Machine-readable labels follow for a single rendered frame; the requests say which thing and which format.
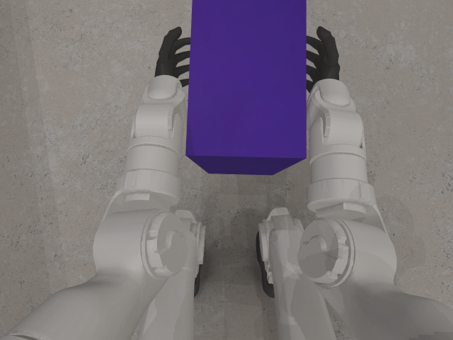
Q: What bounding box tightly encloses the robot left forearm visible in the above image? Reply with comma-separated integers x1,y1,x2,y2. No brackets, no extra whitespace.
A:
93,75,188,243

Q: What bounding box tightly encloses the robot left thigh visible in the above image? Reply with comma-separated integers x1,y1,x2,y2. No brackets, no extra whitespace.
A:
137,218,205,340

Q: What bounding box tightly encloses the robot right shin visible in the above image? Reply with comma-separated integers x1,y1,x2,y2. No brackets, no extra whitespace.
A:
264,208,304,284

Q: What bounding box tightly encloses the carton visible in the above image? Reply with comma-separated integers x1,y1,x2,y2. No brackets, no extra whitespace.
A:
185,0,306,175

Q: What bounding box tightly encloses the robot left upper arm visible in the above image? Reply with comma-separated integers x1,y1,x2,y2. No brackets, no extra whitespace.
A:
0,208,188,340

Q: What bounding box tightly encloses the right robot hand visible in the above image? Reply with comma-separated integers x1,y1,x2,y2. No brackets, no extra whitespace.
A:
306,26,340,93

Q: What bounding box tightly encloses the left robot hand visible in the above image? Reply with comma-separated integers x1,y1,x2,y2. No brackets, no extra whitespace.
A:
154,27,190,87

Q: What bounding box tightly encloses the robot right upper arm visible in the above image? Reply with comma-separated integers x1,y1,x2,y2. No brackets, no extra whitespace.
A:
297,215,453,340

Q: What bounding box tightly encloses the robot right forearm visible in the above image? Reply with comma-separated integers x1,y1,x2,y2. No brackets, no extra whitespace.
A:
306,79,389,237

